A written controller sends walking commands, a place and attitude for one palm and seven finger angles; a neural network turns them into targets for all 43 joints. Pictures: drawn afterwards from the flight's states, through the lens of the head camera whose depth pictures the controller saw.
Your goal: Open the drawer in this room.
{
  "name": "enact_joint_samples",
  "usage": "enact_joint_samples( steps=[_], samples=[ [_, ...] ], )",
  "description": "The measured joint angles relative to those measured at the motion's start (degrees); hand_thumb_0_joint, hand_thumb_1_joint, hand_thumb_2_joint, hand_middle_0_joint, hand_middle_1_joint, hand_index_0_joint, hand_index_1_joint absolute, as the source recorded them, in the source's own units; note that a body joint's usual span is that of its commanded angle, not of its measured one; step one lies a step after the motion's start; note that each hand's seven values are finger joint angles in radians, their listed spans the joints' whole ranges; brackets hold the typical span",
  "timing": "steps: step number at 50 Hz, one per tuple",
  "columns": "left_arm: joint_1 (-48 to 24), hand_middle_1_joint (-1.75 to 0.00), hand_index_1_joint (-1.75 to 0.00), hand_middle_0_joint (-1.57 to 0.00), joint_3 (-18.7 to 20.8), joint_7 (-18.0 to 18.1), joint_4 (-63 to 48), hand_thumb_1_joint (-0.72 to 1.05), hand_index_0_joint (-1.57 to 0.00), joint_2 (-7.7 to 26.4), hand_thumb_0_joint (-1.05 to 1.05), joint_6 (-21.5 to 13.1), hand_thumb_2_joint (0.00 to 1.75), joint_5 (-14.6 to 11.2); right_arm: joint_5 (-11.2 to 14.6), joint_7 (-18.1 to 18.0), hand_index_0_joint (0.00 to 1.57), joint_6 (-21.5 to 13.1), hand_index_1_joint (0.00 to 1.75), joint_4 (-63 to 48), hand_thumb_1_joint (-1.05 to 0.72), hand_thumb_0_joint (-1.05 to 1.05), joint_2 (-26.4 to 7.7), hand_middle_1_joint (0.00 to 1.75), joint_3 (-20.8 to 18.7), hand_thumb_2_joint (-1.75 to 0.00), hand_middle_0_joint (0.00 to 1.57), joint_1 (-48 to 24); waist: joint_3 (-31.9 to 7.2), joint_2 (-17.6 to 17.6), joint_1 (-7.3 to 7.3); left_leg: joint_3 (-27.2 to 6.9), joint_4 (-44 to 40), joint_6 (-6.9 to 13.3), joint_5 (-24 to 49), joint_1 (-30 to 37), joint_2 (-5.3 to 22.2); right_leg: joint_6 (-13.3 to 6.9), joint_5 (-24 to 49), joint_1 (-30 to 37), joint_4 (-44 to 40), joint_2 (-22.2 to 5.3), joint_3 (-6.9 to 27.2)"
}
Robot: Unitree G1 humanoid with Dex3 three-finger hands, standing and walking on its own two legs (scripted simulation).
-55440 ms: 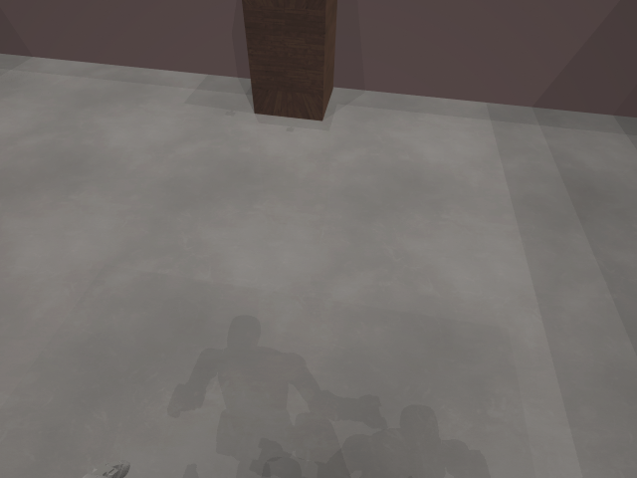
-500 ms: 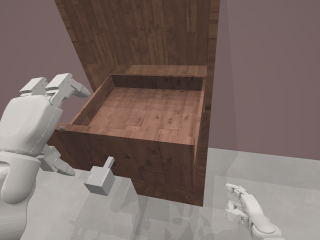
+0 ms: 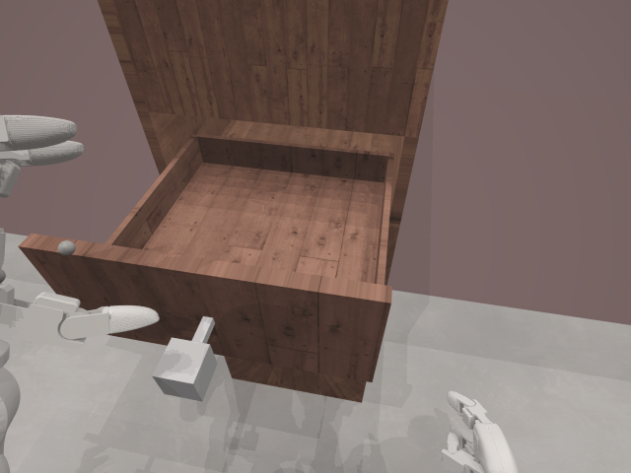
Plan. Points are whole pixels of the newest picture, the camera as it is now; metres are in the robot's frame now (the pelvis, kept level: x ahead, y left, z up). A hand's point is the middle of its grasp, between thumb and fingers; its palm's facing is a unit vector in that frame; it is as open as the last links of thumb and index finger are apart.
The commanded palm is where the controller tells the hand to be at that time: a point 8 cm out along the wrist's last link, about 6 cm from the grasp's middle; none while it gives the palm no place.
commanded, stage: draw the hand back to the body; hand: left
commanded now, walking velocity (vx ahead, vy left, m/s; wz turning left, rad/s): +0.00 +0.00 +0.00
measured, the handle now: (195, 351) +0.21 +0.17 +0.10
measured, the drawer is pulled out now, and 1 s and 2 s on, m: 0.29 0.29 0.29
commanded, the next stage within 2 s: step back with the hand held close in 0.74 s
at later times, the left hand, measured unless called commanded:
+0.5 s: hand (26, 228) +0.19 +0.24 +0.29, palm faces +0.52 -0.77 -0.36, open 9.0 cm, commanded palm +0.14 +0.28 +0.29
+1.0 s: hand (46, 218) +0.21 +0.23 +0.29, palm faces +0.52 -0.75 -0.42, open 7.4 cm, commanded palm +0.13 +0.28 +0.29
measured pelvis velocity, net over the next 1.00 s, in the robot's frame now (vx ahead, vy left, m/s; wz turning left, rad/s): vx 0.00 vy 0.00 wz -0.03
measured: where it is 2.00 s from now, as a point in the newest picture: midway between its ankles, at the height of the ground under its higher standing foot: outside the picture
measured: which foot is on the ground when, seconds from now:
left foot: down 0.00-1.00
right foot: down 0.00-1.00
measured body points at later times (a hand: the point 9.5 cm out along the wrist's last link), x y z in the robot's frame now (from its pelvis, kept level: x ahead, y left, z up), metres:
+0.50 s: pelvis +0.00 +0.00 +0.00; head -0.01 -0.02 +0.45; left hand +0.16 +0.28 +0.31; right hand +0.20 -0.21 -0.08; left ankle +0.00 +0.08 -0.74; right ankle -0.01 -0.09 -0.74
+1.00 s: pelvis +0.00 +0.00 +0.00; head +0.00 -0.02 +0.45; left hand +0.17 +0.27 +0.31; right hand +0.18 -0.23 -0.09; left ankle +0.00 +0.08 -0.74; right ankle -0.01 -0.09 -0.74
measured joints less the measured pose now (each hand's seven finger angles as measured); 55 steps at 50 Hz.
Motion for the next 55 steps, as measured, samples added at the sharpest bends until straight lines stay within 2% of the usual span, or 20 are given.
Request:
enact_joint_samples(
  steps=[5, 12, 18, 24, 32, 35, 44, 48, 55],
  samples=[
    [-2.3, -0.99, -0.98, -0.29, 1.8, 1.2, 3.9, -0.17, -0.29, -1.4, -0.01, -2.0, 0.44, -1.0, -0.2, -0.1, 0.2, -0.5, 0.3, 2.3, -0.9, 0.02, -1.2, 0.3, -1.3, -0.89, 0.2, 1.4, 0.7, 0.8, -1.07, 0.3, -1.0, 0.3, 0.4, 0.7, -0.3, 0.3, 0.3, 0.5, -0.7, -0.3, 0.3],
    [2.9, -0.83, -0.83, -0.27, 2.1, 0.5, 4.6, 0.07, -0.26, -0.3, -0.01, -2.5, 0.54, -1.5, -0.1, -0.1, 0.2, -0.7, 0.3, 2.8, -0.9, 0.02, -1.9, 0.3, -2.7, -0.89, 0.2, 1.4, 0.2, 1.4, -2.0, 1.3, -1.6, 0.5, 0.4, 0.4, -0.2, 0.5, 0.3, -0.3, -0.7, -0.3, 1.3],
    [4.3, -0.7, -0.7, -0.26, 4.5, 0.6, 4.4, 0.27, -0.25, 1.6, 0.0, -3.6, 0.63, -1.6, 0.3, -0.5, 0.2, -1.1, 0.3, 2.5, -0.9, 0.02, -1.9, 0.3, -3.4, -0.89, 0.2, 0.5, -0.5, 1.7, -1.33, 1.3, -1.3, 0.4, 0.0, 0.4, 0.0, 0.5, 0.4, 0.0, -1.2, 0.0, 1.4],
    [1.4, -0.57, -0.56, -0.25, 6.8, 1.1, 8.7, 0.48, -0.24, 1.2, 0.0, -3.6, 0.72, -2.2, 0.7, -0.6, 0.2, -0.6, 0.3, 2.3, -0.9, 0.02, -1.7, 0.3, -3.4, -0.89, 0.2, -1.3, -0.5, 2.1, -0.68, 0.7, -1.6, 0.3, 0.5, 0.5, 0.0, 0.4, 0.7, 0.3, -1.6, -0.1, 0.8],
    [1.9, -0.4, -0.39, -0.22, 3.7, 1.2, 8.0, 0.74, -0.22, -1.8, 0.0, -2.0, 0.83, -1.8, 0.0, -0.3, 0.2, -1.2, 0.3, 2.1, -0.9, 0.02, -1.6, 0.3, -2.9, -0.89, 0.2, -1.7, -0.5, 1.7, -0.1, 0.4, -1.9, 0.2, 0.7, 0.5, 0.0, 0.2, 0.8, 0.4, -1.8, -0.1, 0.5],
    [2.4, -0.36, -0.36, -0.22, 3.4, 1.1, 6.6, 0.8, -0.21, -1.1, 0.01, -2.2, 0.86, -1.5, -0.1, -0.4, 0.21, -1.4, 0.3, 2.3, -0.9, 0.02, -1.4, 0.3, -2.8, -0.89, 0.2, -1.5, -0.7, 1.4, -0.01, 0.4, -1.8, 0.1, 0.6, 0.7, 0.1, 0.1, 0.8, 0.7, -1.9, 0.1, 0.5],
    [-0.3, -0.31, -0.31, -0.22, 6.2, 1.3, 9.5, 0.87, -0.21, 0.6, 0.01, -3.0, 0.89, -1.4, 0.4, -0.3, 0.21, -0.3, 0.3, 2.1, -0.9, 0.02, -1.5, 0.3, -2.8, -0.89, 0.2, -1.2, -0.4, 2.0, -0.46, 0.4, -2.1, -0.1, 0.9, 0.7, 0.3, 0.0, 1.2, 0.7, -2.2, 0.2, 0.5],
    [-0.4, -0.31, -0.31, -0.21, 9.1, 1.6, 10.6, 0.88, -0.21, 2.5, 0.01, -5.1, 0.89, -0.1, 0.4, 0.0, 0.21, 0.5, 0.3, 0.5, -0.9, 0.02, -1.7, 0.3, -2.7, -0.89, 0.2, -1.1, -0.8, 1.9, -1.31, 1.0, -1.3, 0.0, 1.2, -2.5, 0.8, 0.1, 2.1, -2.4, -2.3, 0.7, 1.0],
    [5.4, -0.31, -0.3, -0.21, 7.9, 1.6, 6.3, 0.89, -0.21, 3.7, 0.01, -5.6, 0.9, 1.5, 0.5, 0.1, 0.21, 2.3, 0.3, -1.1, -0.9, 0.02, -2.6, 0.3, -4.5, -0.89, 0.2, -1.2, -0.5, 0.0, -4.41, 2.8, -1.0, 0.4, 2.2, -6.8, 0.7, 0.7, 2.8, -7.9, -0.1, 0.5, 2.5]
  ],
)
